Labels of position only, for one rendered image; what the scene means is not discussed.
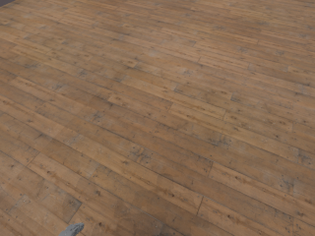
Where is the left robot hand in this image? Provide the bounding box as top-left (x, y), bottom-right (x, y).
top-left (58, 222), bottom-right (85, 236)

